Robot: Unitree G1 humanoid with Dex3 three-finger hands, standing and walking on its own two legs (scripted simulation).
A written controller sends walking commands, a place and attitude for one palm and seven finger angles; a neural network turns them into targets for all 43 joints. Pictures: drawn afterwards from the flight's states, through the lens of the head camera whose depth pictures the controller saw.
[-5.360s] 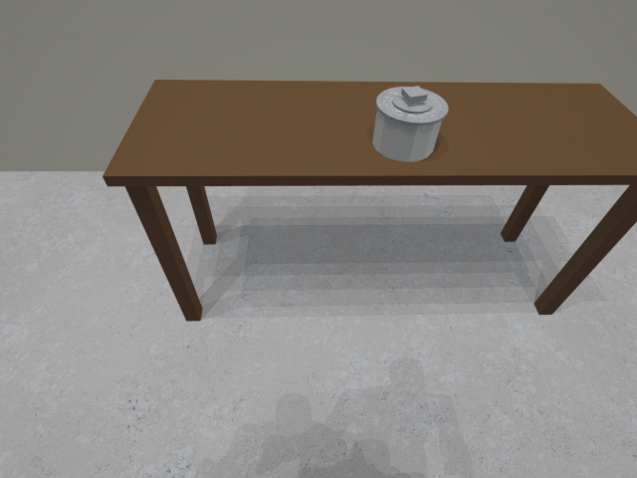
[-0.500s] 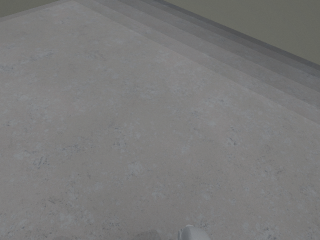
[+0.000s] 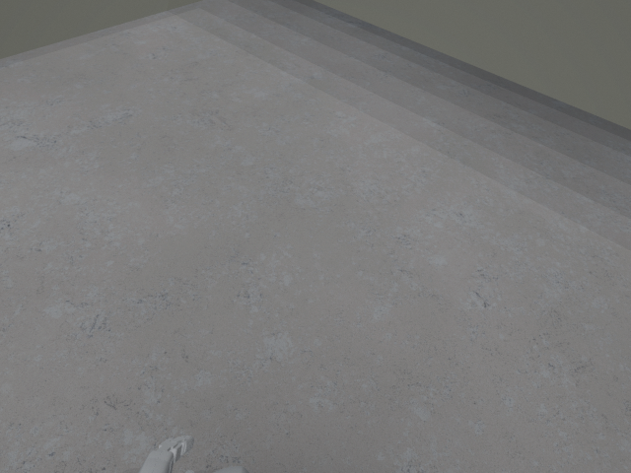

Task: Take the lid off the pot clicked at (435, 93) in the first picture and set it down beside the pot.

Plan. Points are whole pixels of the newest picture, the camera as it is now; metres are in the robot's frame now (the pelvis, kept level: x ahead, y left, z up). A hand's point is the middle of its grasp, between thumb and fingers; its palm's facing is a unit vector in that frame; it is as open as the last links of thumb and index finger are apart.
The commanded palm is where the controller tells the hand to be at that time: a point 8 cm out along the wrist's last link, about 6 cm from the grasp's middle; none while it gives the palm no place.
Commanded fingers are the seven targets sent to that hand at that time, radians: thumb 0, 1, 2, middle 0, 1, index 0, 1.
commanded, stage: turn to face it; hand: left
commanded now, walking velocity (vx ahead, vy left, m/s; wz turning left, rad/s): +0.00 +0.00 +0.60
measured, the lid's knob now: out of the picture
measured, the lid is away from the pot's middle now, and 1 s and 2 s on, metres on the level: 0.00 0.00 0.00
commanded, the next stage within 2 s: none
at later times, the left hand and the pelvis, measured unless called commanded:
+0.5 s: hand out of the picture +0.04 +0.22 -0.15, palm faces +0.28 -0.92 -0.27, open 7.4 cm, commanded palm none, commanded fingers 0.00 0.90 0.90 -0.20 -0.30 -0.20 -0.30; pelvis -0.01 -0.01 +0.01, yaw +16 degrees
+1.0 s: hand out of the picture -0.12 +0.16 -0.17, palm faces +0.60 -0.77 -0.23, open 7.4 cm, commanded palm none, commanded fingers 0.00 0.90 0.90 -0.20 -0.30 -0.20 -0.30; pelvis -0.01 -0.01 +0.00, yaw +35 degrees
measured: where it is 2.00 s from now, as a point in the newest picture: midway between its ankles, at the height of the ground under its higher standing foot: outside the picture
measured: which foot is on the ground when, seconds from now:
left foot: up 0.00-0.00, down 0.02-0.56, up 0.58-0.98, down 1.00-1.00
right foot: down 0.00-0.04, up 0.06-0.54, down 0.56-1.00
